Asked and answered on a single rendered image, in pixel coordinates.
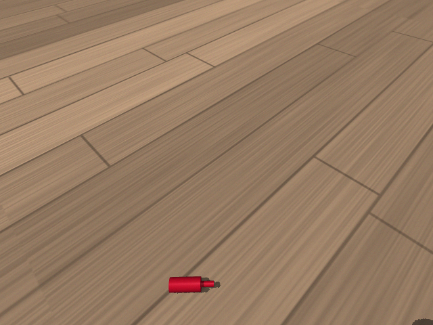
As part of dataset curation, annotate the bottle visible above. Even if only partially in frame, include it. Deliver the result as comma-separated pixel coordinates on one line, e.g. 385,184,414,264
168,276,214,293

